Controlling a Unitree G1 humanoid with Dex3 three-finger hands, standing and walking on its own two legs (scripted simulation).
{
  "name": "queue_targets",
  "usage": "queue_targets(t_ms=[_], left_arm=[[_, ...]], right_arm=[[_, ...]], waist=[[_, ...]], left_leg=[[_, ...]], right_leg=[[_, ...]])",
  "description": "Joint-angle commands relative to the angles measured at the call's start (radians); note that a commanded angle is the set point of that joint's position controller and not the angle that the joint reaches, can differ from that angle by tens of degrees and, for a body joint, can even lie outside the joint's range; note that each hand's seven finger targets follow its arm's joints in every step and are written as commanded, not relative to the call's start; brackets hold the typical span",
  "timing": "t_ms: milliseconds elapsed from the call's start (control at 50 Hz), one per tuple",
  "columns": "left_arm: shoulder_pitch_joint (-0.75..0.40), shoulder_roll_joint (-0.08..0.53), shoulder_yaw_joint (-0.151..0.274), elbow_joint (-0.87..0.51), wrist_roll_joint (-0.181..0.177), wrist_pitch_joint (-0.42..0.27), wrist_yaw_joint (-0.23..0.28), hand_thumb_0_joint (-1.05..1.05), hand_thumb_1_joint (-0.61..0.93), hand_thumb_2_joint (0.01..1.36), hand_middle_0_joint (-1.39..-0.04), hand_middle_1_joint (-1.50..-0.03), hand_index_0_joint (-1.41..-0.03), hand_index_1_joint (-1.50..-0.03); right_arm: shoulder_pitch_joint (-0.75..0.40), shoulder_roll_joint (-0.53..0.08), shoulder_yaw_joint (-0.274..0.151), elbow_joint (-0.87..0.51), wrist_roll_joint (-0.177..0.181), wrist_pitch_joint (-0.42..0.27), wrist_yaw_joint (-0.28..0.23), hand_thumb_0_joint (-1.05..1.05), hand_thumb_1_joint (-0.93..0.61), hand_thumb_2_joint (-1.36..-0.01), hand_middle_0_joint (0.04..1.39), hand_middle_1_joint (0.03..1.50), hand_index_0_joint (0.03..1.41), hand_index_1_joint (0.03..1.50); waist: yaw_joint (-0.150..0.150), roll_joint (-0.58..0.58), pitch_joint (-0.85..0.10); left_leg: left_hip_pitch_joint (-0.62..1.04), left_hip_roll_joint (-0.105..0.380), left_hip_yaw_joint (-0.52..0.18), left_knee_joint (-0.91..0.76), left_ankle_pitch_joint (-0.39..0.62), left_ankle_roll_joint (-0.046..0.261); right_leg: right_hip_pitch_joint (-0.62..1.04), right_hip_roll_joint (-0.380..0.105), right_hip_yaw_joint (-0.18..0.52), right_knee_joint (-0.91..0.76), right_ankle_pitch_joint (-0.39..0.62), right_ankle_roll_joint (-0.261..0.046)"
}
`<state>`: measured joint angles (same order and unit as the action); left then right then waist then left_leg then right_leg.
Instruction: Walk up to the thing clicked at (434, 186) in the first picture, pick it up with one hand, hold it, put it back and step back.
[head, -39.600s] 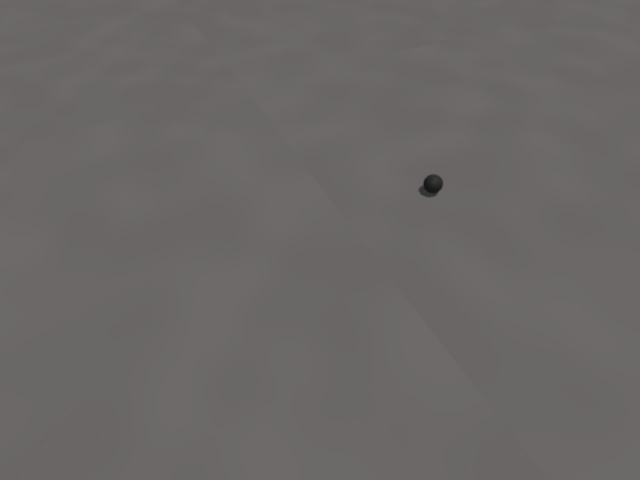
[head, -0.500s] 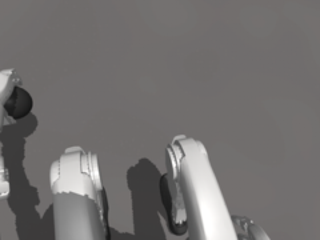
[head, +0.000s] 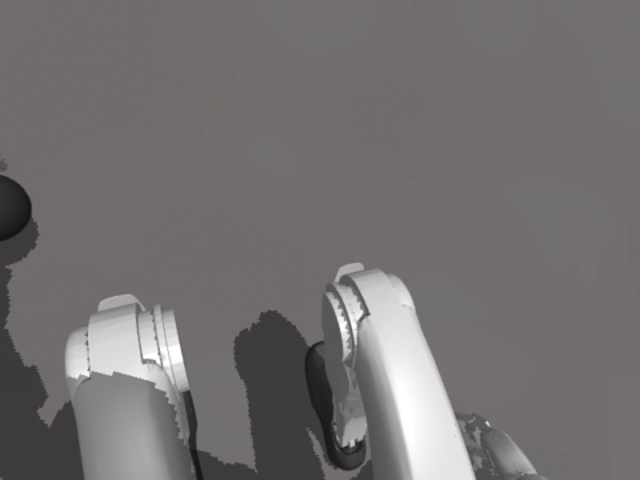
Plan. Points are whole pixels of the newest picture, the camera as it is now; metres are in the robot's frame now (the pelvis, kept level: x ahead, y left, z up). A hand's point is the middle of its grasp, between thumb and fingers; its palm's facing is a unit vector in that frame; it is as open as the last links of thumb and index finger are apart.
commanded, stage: rest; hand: left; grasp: from above
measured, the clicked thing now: out of the picture +0.44 +0.36 -0.22
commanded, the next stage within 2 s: open in 1.08 s
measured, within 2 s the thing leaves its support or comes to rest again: rests again in 1.34 s
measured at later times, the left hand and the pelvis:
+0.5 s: hand out of the picture +0.42 +0.36 -0.22, palm faces -0.44 -0.13 -0.89, open 11.3 cm; pelvis +0.00 +0.00 -0.01, yaw -2 degrees
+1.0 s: hand out of the picture +0.43 +0.35 -0.23, palm faces -0.43 -0.14 -0.89, open 11.3 cm; pelvis +0.00 +0.01 -0.02, yaw -4 degrees
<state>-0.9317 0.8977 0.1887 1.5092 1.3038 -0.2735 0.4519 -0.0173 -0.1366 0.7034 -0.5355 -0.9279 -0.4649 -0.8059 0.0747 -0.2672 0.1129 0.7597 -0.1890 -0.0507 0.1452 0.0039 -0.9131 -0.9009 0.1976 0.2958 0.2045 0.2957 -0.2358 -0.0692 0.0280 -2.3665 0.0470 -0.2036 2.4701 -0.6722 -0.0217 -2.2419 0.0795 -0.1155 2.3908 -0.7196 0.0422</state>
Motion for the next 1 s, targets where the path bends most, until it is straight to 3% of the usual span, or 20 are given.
queue_targets(t_ms=[0,60,120,180,240,360,500,560,660,740,800,820,840,860,980], left_arm=[[-0.267,0.301,0.027,-0.103,-0.031,0.009,0.044,0.000,0.284,0.949,-0.655,-1.006,-0.690,-0.967],[-0.273,0.311,0.031,-0.106,-0.039,0.002,0.039,0.000,0.312,0.973,-0.677,-1.020,-0.712,-0.983],[-0.256,0.327,0.047,-0.089,-0.046,-0.004,0.046,0.000,0.339,0.987,-0.697,-1.029,-0.731,-0.991],[-0.266,0.352,0.047,-0.111,-0.031,-0.016,0.051,0.000,0.320,0.988,-0.693,-1.014,-0.723,-0.982],[-0.263,0.381,0.074,-0.126,-0.022,-0.021,0.067,0.000,0.361,1.002,-0.720,-1.020,-0.750,-0.987],[-0.243,0.365,0.051,-0.082,-0.023,-0.015,0.095,0.000,0.366,1.019,-0.721,-1.025,-0.749,-0.994],[-0.261,0.368,0.040,-0.060,-0.024,-0.007,0.108,0.000,0.407,1.051,-0.754,-1.035,-0.779,-1.008],[-0.244,0.360,0.033,-0.037,-0.023,-0.004,0.114,0.000,0.393,1.047,-0.743,-1.028,-0.768,-1.001],[-0.268,0.356,0.010,-0.019,-0.033,0.001,0.118,0.000,0.383,1.036,-0.739,-1.031,-0.764,-1.003],[-0.283,0.387,0.021,-0.047,-0.025,-0.001,0.119,0.000,0.410,1.063,-0.772,-1.028,-0.791,-1.007],[-0.248,0.413,0.055,-0.022,-0.023,0.002,0.135,0.000,0.402,1.054,-0.763,-1.021,-0.783,-0.999],[-0.244,0.345,0.003,0.004,-0.030,0.005,0.131,0.000,0.385,1.070,-0.754,-1.022,-0.770,-1.003],[-0.272,0.352,-0.006,-0.012,-0.028,0.005,0.128,0.000,0.395,1.033,-0.747,-1.030,-0.772,-1.002],[-0.280,0.380,0.014,-0.022,-0.030,0.005,0.133,0.000,0.377,1.045,-0.741,-1.029,-0.762,-1.005],[-0.262,0.407,0.018,0.001,-0.026,0.011,0.134,0.000,0.400,1.020,-0.769,-0.987,-0.787,-0.967]], right_arm=[[0.202,-0.274,-0.056,-0.007,-0.004,-0.011,-0.013,0.000,-0.904,-0.897,0.201,0.300,0.200,0.300],[0.211,-0.282,-0.052,-0.009,-0.009,-0.016,-0.009,0.000,-0.903,-0.897,0.200,0.300,0.200,0.300],[0.201,-0.292,-0.041,-0.018,-0.014,-0.021,-0.009,0.000,-0.902,-0.897,0.200,0.300,0.200,0.300],[0.194,-0.296,-0.034,-0.018,-0.017,-0.026,-0.005,0.000,-0.904,-0.898,0.200,0.300,0.200,0.300],[0.186,-0.309,-0.032,-0.034,-0.025,-0.029,-0.002,0.000,-0.902,-0.898,0.200,0.300,0.200,0.300],[0.170,-0.304,-0.011,-0.025,-0.032,-0.041,0.007,0.000,-0.901,-0.898,0.201,0.300,0.200,0.300],[0.173,-0.319,-0.005,-0.023,-0.043,-0.061,0.014,0.000,-0.900,-0.898,0.201,0.300,0.200,0.300],[0.163,-0.317,0.005,-0.020,-0.047,-0.067,0.016,0.000,-0.899,-0.897,0.201,0.300,0.200,0.300],[0.160,-0.322,0.012,-0.026,-0.046,-0.080,0.020,0.000,-0.903,-0.899,0.200,0.300,0.200,0.300],[0.149,-0.333,0.013,-0.040,-0.048,-0.092,0.025,0.000,-0.904,-0.901,0.200,0.300,0.200,0.300],[0.161,-0.336,0.021,-0.038,-0.057,-0.088,0.028,0.000,-0.904,-0.900,0.200,0.301,0.200,0.301],[0.152,-0.324,0.030,-0.033,-0.055,-0.091,0.030,0.000,-0.905,-0.901,0.200,0.301,0.200,0.301],[0.155,-0.323,0.030,-0.035,-0.057,-0.096,0.035,0.000,-0.905,-0.900,0.200,0.300,0.200,0.300],[0.148,-0.332,0.031,-0.041,-0.056,-0.099,0.033,0.000,-0.905,-0.901,0.200,0.300,0.200,0.300],[0.137,-0.349,0.037,-0.062,-0.056,-0.104,0.034,0.000,-0.905,-0.901,0.200,0.300,0.200,0.300]], waist=[[-0.002,0.390,-0.649],[-0.019,0.351,-0.672],[-0.014,0.349,-0.649],[-0.018,0.408,-0.661],[-0.018,0.409,-0.655],[-0.020,0.438,-0.619],[-0.052,0.416,-0.585],[-0.042,0.422,-0.593],[-0.064,0.413,-0.556],[-0.064,0.451,-0.579],[-0.058,0.438,-0.604],[-0.065,0.433,-0.573],[-0.080,0.452,-0.570],[-0.075,0.450,-0.572],[-0.073,0.443,-0.547]], left_leg=[[0.532,-0.002,0.110,-0.213,0.175,0.042],[0.514,0.001,0.109,-0.192,0.196,0.046],[0.508,0.000,0.103,-0.186,0.182,0.045],[0.551,0.005,0.096,-0.188,0.199,0.037],[0.559,0.006,0.091,-0.178,0.215,0.035],[0.531,0.009,0.089,-0.178,0.177,0.035],[0.524,0.013,0.076,-0.174,0.164,0.034],[0.526,0.013,0.075,-0.175,0.160,0.032],[0.508,0.015,0.070,-0.168,0.150,0.034],[0.554,0.021,0.061,-0.172,0.185,0.026],[0.538,0.023,0.066,-0.156,0.227,0.031],[0.524,0.018,0.065,-0.159,0.204,0.029],[0.533,0.022,0.063,-0.161,0.198,0.030],[0.537,0.023,0.058,-0.167,0.192,0.029],[0.524,0.024,0.056,-0.164,0.174,0.028]], right_leg=[[0.294,0.018,-0.088,-0.240,0.264,-0.063],[0.340,0.023,-0.092,-0.242,0.290,-0.056],[0.331,0.024,-0.100,-0.239,0.273,-0.058],[0.323,0.029,-0.108,-0.219,0.285,-0.064],[0.313,0.029,-0.119,-0.209,0.295,-0.067],[0.308,0.036,-0.117,-0.209,0.269,-0.065],[0.288,0.040,-0.136,-0.205,0.264,-0.063],[0.301,0.043,-0.137,-0.203,0.260,-0.062],[0.290,0.043,-0.140,-0.205,0.259,-0.060],[0.296,0.045,-0.147,-0.188,0.285,-0.063],[0.355,0.048,-0.140,-0.193,0.332,-0.056],[0.320,0.046,-0.146,-0.189,0.307,-0.060],[0.320,0.050,-0.145,-0.188,0.306,-0.060],[0.313,0.050,-0.151,-0.193,0.297,-0.060],[0.307,0.050,-0.155,-0.188,0.279,-0.061]])
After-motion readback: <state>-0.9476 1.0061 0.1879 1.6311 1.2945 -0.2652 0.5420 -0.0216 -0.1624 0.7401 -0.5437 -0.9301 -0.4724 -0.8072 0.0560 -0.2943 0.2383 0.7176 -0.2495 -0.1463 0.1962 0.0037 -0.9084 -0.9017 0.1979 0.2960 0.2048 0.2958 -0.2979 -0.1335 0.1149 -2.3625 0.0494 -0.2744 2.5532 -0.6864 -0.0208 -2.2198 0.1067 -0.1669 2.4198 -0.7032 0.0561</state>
